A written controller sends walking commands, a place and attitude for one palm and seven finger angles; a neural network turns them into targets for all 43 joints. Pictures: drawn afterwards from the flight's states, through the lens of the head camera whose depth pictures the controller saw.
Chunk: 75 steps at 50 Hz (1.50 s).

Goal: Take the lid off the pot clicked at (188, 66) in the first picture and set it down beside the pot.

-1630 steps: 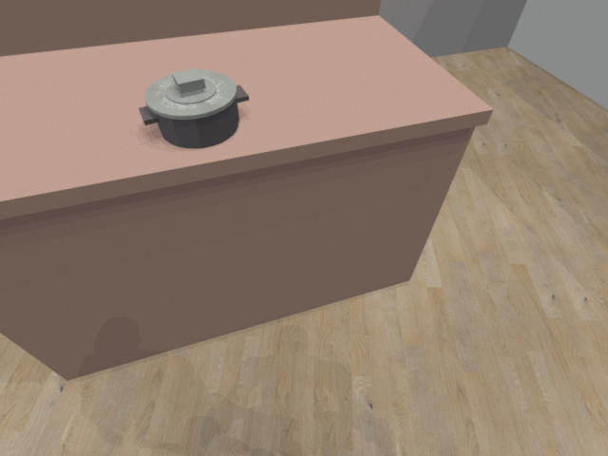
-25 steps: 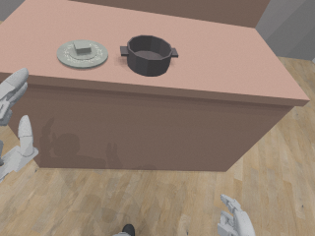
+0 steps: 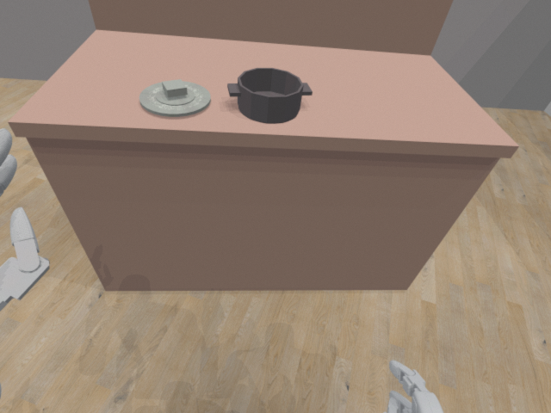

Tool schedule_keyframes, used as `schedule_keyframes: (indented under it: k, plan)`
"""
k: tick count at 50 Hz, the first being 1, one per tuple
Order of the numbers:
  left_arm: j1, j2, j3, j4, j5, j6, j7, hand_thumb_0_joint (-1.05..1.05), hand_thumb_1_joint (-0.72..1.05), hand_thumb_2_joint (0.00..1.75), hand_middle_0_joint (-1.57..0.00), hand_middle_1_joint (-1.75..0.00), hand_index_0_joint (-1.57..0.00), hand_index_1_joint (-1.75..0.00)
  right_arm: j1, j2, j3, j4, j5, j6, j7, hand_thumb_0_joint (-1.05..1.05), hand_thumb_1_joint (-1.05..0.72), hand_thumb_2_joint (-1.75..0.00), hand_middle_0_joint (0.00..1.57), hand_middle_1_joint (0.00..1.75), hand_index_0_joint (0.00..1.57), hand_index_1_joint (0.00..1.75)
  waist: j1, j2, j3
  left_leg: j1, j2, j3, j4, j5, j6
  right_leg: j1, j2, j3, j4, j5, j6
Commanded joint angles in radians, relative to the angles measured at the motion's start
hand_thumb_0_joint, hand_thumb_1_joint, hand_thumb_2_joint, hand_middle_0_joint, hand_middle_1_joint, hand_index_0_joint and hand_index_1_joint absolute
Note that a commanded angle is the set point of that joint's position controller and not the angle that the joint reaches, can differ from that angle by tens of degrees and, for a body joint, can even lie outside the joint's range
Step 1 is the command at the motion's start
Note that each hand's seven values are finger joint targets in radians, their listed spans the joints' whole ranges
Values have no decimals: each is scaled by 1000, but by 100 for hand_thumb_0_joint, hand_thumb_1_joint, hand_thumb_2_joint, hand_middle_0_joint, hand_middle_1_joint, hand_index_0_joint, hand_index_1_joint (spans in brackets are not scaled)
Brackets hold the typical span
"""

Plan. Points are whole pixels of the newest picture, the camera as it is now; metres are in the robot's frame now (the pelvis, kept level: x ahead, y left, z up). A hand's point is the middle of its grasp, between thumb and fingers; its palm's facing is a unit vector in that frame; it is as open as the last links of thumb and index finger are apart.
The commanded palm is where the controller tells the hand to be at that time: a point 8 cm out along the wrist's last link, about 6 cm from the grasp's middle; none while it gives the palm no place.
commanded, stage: stop stepping back and stand still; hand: left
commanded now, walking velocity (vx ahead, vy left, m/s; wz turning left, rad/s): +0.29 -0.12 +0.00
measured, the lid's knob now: (174, 88) +0.86 +0.27 +0.06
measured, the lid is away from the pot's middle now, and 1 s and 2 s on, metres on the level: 0.25 0.25 0.25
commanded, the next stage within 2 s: let the arm hang, fingers relaxed in 0.18 s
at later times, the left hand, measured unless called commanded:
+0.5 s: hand out of the picture +0.10 +0.18 -0.17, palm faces -0.02 -0.99 -0.16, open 7.4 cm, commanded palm none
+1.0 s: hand out of the picture +0.09 +0.25 -0.17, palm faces -0.01 -0.98 -0.22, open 7.3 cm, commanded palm none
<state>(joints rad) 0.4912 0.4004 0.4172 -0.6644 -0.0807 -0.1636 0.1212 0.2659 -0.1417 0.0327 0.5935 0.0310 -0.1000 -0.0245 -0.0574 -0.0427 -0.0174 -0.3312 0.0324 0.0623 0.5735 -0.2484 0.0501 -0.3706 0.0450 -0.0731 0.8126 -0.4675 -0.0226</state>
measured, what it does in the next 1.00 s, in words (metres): steps on the spot: right foot, then right foot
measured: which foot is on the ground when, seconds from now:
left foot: down 0.00-1.00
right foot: up 0.00-0.06, down 0.08-0.56, up 0.58-0.84, down 0.86-1.00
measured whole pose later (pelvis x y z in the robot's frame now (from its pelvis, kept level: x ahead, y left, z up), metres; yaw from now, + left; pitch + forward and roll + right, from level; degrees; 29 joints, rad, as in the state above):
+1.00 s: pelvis +0.02 +0.06 +0.01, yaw +3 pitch +1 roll +0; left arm 0.11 0.19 0.01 1.05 0.00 0.01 0.04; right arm 0.32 -0.09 -0.02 1.05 -0.01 -0.01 -0.04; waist -0.06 0.00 0.09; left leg -0.24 -0.06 0.10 0.43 -0.23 0.10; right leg -0.16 -0.04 0.04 0.43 -0.29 0.04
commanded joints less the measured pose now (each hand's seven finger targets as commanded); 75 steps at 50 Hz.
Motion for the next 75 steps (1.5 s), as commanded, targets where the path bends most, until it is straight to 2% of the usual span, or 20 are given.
schedule_keyframes:
  k: [1,4,5,10,11,12,14,18,19,22,26,27,28,29,32,38,44,48,60,75]
  plan:
    - [217,254,156,-421,17,-78,31,0,90,90,-20,-30,-20,-30,-192,-145,-50,-194,-19,-36,-10,0,-90,-90,20,30,20,30,96,251,-83,-328,137,-146,-202,-517,15,421,13,-14,-240,-20,-27]
    - [39,262,172,-416,14,-75,46,0,90,90,-20,-30,-20,-30,-155,-133,-75,-147,-15,0,-25,0,-90,-90,20,30,20,30,57,-175,-43,-400,-15,-30,539,-267,-38,297,-376,610,-628,45,-230]
    - [-14,261,184,-375,10,-80,55,0,90,90,-20,-30,-20,-30,-127,-136,-75,-128,-22,-4,-37,0,-90,-90,20,30,20,30,22,-51,-49,-365,8,-69,582,-241,-44,287,-389,563,-592,327,-234]
    - [-191,159,113,-82,12,-58,53,0,90,90,-20,-30,-20,-30,-144,-143,-73,-90,-9,16,-71,0,-90,-90,20,30,20,30,3,-4,66,181,45,-39,11,-169,-7,-205,-234,225,-428,-241,-128]
    - [-101,-133,-302,643,163,123,-90,0,90,90,-20,-30,-20,-30,63,-288,-141,143,-46,-28,46,0,-90,-90,20,30,20,30,-91,251,77,149,125,-208,46,-96,16,-370,-187,12,-62,-115,-41]
    - [-75,-127,-301,694,147,179,-115,0,90,90,-20,-30,-20,-30,59,-278,-142,115,-62,33,49,0,-90,-90,20,30,20,30,-59,422,85,86,255,-518,-207,-278,89,-442,-16,-38,256,-185,33]
    - [-211,-93,-288,670,131,159,-128,0,90,90,-20,-30,-20,-30,21,-324,-153,46,-69,28,29,0,-90,-90,20,30,20,30,-48,124,93,-17,354,-756,-259,-177,237,-454,-91,173,449,-89,45]
    - [-111,-48,-292,991,120,170,-142,0,90,90,-20,-30,-20,-30,-129,-225,-104,51,-78,67,20,0,-90,-90,20,30,20,30,137,-210,-40,-427,13,-175,117,-262,-1,253,-102,171,-203,-97,29]
    - [-90,61,-277,1049,128,177,-125,0,90,90,-20,-30,-20,-30,-112,-169,-105,43,-67,88,16,0,-90,-90,20,30,20,30,144,-469,-3,-460,-117,-38,424,-334,-50,195,-284,508,-487,-221,-33]
    - [-364,107,-319,1141,125,193,-112,0,90,90,-20,-30,-20,-30,12,-159,-118,57,-64,122,31,0,-90,-90,20,30,20,30,-20,62,82,-220,-47,-19,648,-262,-54,-184,-350,554,-552,-310,-153]
    - [-462,8,-355,1297,117,194,-91,0,90,90,-20,-30,-20,-30,169,-179,-121,166,-45,128,23,0,-90,-90,20,30,20,30,-77,-238,106,82,24,-91,184,-242,-25,-313,-228,312,-440,-215,-68]
    - [-403,-37,-364,1336,109,199,-98,0,90,90,-20,-30,-20,-30,226,-190,-116,205,-51,114,22,0,-90,-90,20,30,20,30,-64,80,71,138,32,-155,-63,-265,-7,-292,-142,249,-237,-207,-40]
    - [-301,-144,-356,1340,96,196,-104,0,90,90,-20,-30,-20,-30,256,-241,-133,199,-74,91,15,0,-90,-90,20,30,20,30,-46,542,33,164,228,-494,-286,-322,65,-353,8,82,107,-158,26]
    - [-324,-133,-367,1355,91,187,-106,0,90,90,-20,-30,-20,-30,214,-249,-132,191,-70,89,-1,0,-90,-90,20,30,20,30,-26,524,49,89,277,-624,-364,-282,119,-355,-1,131,232,-107,37]
    - [-305,-122,-366,1481,89,174,-125,0,90,90,-20,-30,-20,-30,124,-193,-108,215,-62,74,-18,0,-90,-90,20,30,20,30,39,199,-56,49,192,-404,-305,-88,105,-161,-45,135,220,57,42]
    - [-362,-147,-405,1571,69,169,-120,0,90,90,-20,-30,-20,-30,256,-141,-85,351,-48,81,-30,0,-90,-90,20,30,20,30,-4,198,-79,281,171,-200,-211,537,85,42,-45,60,-277,94,50]
    - [-288,-113,-396,1673,81,164,-86,0,90,90,-20,-30,-20,-30,209,-85,-79,397,-34,79,-20,0,-90,-90,20,30,20,30,26,126,-1,196,90,-162,-235,274,11,186,-125,126,-422,335,-7]
    - [-275,-144,-395,1706,83,162,-74,0,90,90,-20,-30,-20,-30,207,-112,-96,434,-33,79,-28,0,-90,-90,20,30,20,30,23,3,-79,351,124,-156,-160,621,32,186,-103,94,-382,413,11]
    - [-286,-148,-387,1730,98,154,-79,0,90,90,-20,-30,-20,-30,104,-89,-102,471,-41,90,-6,0,-90,-90,20,30,20,30,27,41,116,200,73,-127,-265,75,8,150,-121,155,-467,266,-14]
    - [-208,-150,-394,1767,92,139,-70,0,90,90,-20,-30,-20,-30,82,-82,-95,490,-34,93,-11,0,-90,-90,20,30,20,30,28,36,61,266,72,-84,-184,262,-3,194,-138,190,-489,462,-11]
